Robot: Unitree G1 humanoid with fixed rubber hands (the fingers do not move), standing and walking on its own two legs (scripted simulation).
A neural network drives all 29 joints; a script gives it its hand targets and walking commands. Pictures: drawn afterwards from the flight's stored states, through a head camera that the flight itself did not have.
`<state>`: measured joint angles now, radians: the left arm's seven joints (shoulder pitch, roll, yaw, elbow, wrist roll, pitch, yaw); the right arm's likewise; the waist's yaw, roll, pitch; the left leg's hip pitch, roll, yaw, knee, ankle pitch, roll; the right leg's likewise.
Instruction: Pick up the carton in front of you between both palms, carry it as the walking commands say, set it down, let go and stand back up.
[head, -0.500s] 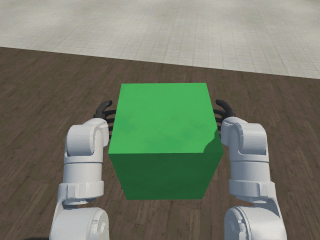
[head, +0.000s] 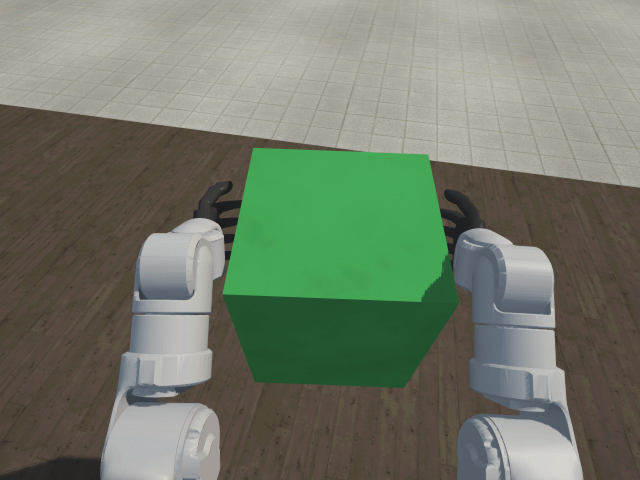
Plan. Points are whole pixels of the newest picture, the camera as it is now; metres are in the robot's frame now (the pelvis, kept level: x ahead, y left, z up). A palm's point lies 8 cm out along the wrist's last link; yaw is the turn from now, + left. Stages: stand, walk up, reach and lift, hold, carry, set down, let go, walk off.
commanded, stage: carry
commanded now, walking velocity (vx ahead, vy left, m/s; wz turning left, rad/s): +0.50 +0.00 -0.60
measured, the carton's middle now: (334, 277) +0.37 +0.01 +0.06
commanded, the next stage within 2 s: none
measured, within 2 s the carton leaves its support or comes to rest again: neither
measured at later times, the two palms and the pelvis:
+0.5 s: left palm (310, 124) +0.70 +0.07 +0.08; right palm (479, 163) +0.60 -0.22 +0.09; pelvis +0.30 +0.03 -0.01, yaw -18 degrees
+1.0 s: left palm (434, 74) +0.92 -0.19 +0.08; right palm (577, 121) +0.76 -0.44 +0.08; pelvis +0.54 -0.11 -0.03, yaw -35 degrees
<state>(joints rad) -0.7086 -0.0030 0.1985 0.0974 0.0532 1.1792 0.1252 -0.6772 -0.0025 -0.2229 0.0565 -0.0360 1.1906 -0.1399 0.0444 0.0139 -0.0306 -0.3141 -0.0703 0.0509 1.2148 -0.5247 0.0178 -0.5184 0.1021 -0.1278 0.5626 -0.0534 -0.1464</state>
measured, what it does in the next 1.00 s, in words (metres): goes down, turning right: left foot, then right foot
